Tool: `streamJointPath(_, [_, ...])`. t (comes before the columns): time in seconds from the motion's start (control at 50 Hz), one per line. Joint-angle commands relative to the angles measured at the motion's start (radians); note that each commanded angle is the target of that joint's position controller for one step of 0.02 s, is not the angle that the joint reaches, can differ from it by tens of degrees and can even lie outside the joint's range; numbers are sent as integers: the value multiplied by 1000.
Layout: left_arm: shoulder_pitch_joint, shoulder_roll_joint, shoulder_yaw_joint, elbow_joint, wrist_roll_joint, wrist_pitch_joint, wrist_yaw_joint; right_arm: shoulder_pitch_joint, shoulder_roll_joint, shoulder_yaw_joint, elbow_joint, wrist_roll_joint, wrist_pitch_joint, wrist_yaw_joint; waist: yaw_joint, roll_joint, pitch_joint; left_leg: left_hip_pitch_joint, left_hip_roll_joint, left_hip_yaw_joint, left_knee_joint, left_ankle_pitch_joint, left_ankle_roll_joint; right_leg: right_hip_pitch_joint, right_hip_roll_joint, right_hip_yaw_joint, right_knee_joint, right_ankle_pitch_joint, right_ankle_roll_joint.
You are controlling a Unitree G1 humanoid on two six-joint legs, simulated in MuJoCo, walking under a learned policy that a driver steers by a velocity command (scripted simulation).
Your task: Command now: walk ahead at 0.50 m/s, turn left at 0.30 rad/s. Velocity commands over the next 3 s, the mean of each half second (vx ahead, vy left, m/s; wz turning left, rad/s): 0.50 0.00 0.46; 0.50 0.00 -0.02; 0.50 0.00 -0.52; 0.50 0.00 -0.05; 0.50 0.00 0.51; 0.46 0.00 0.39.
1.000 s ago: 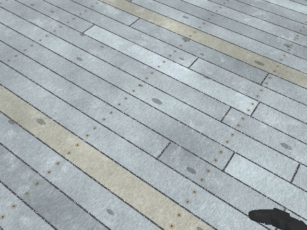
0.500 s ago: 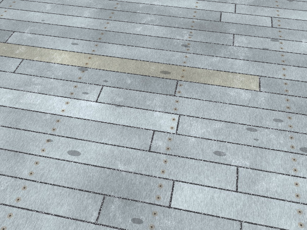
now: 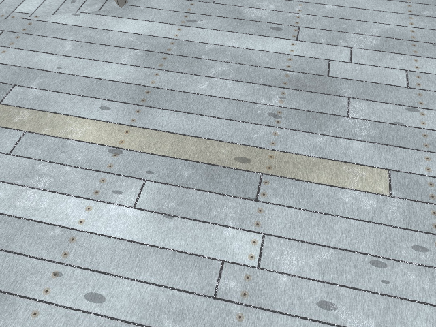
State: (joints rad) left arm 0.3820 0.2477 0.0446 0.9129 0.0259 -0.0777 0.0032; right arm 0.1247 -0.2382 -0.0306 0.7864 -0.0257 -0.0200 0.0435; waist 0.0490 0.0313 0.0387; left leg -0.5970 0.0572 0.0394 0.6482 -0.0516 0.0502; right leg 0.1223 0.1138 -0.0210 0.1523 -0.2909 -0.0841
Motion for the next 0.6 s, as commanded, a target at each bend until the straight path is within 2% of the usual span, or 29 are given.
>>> streamJointPath(0.02, [16, 145, 25, -18, 5, -9, 18, -83, -81, -21, -90, -1, -20, 0, -15, -90, 43, 35, -55, 37, -62, -81, 51, 7, -328, 11, 91, 806, -73])
streamJointPath(0.04, [8, 158, 26, -15, 7, -9, 20, -31, -89, -27, -75, -3, -19, -5, -39, -105, 5, 116, -93, 65, -68, -126, 72, 14, -326, -10, 183, 987, -61])
streamJointPath(0.06, [5, 170, 28, -12, 10, -3, 22, 66, -107, -38, -47, -5, -23, -10, -81, -108, -55, 222, -132, 83, -94, -159, 95, 18, -316, -32, 339, 1102, -50])
streamJointPath(0.08, [-5, 179, 27, -17, 4, 2, 24, 218, -130, -52, -2, -16, -30, -16, -152, -88, -137, 424, -139, 60, -162, -119, 128, -69, -293, -65, 553, 1037, -28])
streamJointPath(0.1, [2, 144, 12, -60, -15, -4, 22, 360, -228, -82, 21, -35, -32, -28, -194, 19, -247, 712, 64, -229, -187, -208, 220, -345, -236, -106, 883, 715, 8])
streamJointPath(0.12, [28, 102, 7, -100, -26, -14, 6, 351, -292, -102, 17, -10, -26, -27, -142, 256, -340, 909, 306, -776, -318, -119, 373, -692, -5, -67, 1232, -166, 51])
streamJointPath(0.14, [-40, 147, 13, -102, 5, -16, 5, 296, -254, -95, 19, 24, -22, -19, -137, 73, -276, 872, 269, -730, -333, -106, 354, -798, -76, 98, 1286, -154, 35])
streamJointPath(0.16, [-92, 135, 7, -124, -2, -28, -2, 239, -215, -85, 10, 26, -19, -22, -120, 14, -158, 738, 249, -589, -345, -65, 329, -818, -128, 98, 1241, -75, 36])
streamJointPath(0.18, [-115, 127, 5, -129, -3, -33, -5, 212, -165, -71, 14, 18, -19, -24, -91, -60, -73, 610, 201, -500, -371, 36, 284, -784, -164, 88, 1151, -34, 39])
streamJointPath(0.2, [-127, 118, 4, -141, 9, -19, -6, 187, -145, -64, 18, 21, -20, -29, -59, -72, -40, 525, 152, -441, -398, 52, 250, -744, -184, 87, 1090, -27, 51])
streamJointPath(0.22, [-97, 110, 0, -137, 21, 2, -8, 177, -141, -60, 18, 23, -25, -32, -34, -33, -34, 466, 128, -402, -409, 131, 244, -694, -195, 81, 1047, -27, 68])
streamJointPath(0.24, [-87, 104, -2, -140, 26, 18, -10, 183, -146, -61, 22, 26, -32, -32, -26, -12, -41, 449, 112, -381, -417, 162, 246, -679, -197, 74, 1016, -33, 84])
streamJointPath(0.28, [-109, 94, -6, -150, 28, 36, -14, 201, -168, -67, 28, 28, -42, -33, -24, -11, -37, 414, 73, -338, -440, 156, 242, -686, -201, 50, 939, -1, 111])
streamJointPath(0.3, [-136, 93, -5, -158, 28, 42, -17, 206, -171, -68, 27, 28, -42, -34, -28, -25, -29, 409, 48, -320, -455, 122, 223, -712, -200, 39, 912, 46, 120])
streamJointPath(0.32, [-176, 87, -9, -182, 26, 42, -18, 232, -192, -72, 30, 28, -42, -35, -38, 11, -12, 398, 61, -336, -461, 144, 232, -730, -208, 36, 847, 74, 132])
streamJointPath(0.34, [-232, 93, -9, -200, 24, 42, -17, 251, -185, -73, 36, 28, -41, -35, -56, 7, 8, 410, 53, -338, -466, 147, 223, -760, -212, 32, 793, 112, 142])
streamJointPath(0.38, [-309, 91, -10, -221, 20, 41, -18, 286, -180, -74, 42, 30, -37, -35, -89, 5, 6, 451, 30, -338, -457, 131, 192, -781, -199, 29, 696, 195, 150])
streamJointPath(0.46, [-426, 87, -17, -266, 11, 33, -26, 356, -185, -77, 51, 24, -32, -43, -139, 22, -5, 550, 31, -369, -401, 216, 168, -799, -164, 31, 560, 268, 143])
streamJointPath(0.52, [-472, 88, -24, -291, 7, 22, -28, 379, -183, -75, 54, 12, -31, -52, -152, 38, -5, 620, 56, -391, -353, 304, 163, -781, -140, 26, 475, 254, 118])
streamJointPath(0.54, [-472, 91, -24, -293, 8, 18, -29, 381, -176, -72, 57, 11, -32, -56, -148, 35, -2, 633, 57, -389, -343, 336, 152, -750, -130, 23, 443, 244, 103])
streamJointPath(0.56, [-434, 97, -22, -289, 6, 13, -28, 357, -183, -72, 52, 10, -34, -61, -122, 59, -6, 610, 75, -402, -326, 345, 134, -667, -130, 34, 399, 232, 84])
streamJointPath(0.6, [-277, 138, -3, -236, 6, 4, -15, 316, -196, -71, 50, 10, -42, -59, -51, 47, -61, 584, 56, -377, -202, 546, 101, -439, -81, 10, 350, 160, 42])
